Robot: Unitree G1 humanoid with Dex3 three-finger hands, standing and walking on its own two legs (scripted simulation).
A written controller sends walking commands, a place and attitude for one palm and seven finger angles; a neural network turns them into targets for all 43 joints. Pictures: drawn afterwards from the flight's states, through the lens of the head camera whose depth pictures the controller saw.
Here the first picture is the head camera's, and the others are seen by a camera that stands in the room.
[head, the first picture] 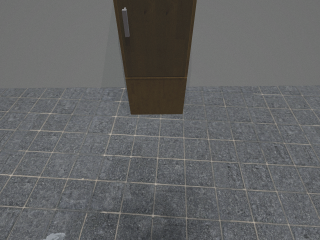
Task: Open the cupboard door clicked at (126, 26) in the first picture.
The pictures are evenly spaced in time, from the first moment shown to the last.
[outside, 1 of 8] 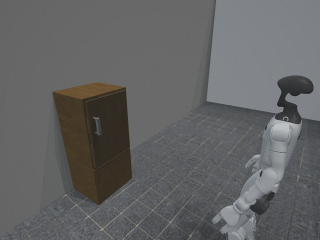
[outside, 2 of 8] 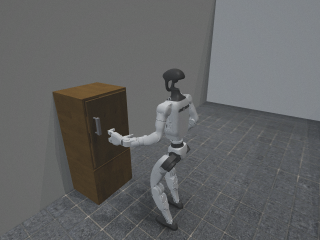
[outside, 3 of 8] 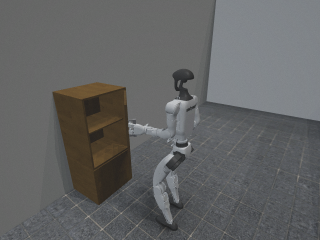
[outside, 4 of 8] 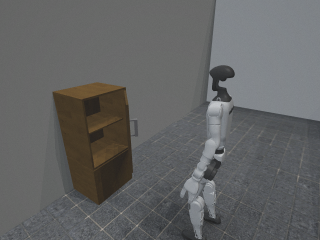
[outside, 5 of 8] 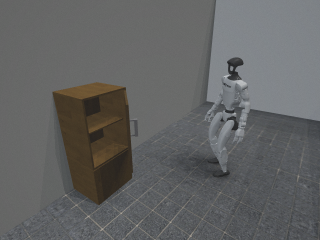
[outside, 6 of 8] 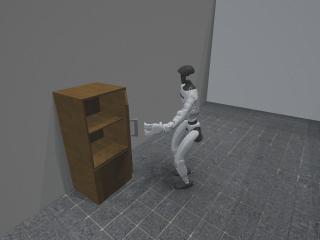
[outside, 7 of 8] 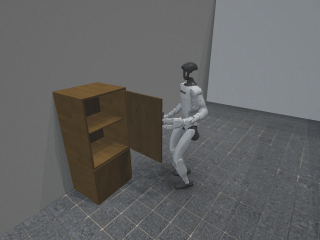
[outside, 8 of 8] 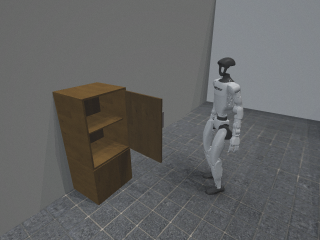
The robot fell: no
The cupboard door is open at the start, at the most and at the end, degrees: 0 86 85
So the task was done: yes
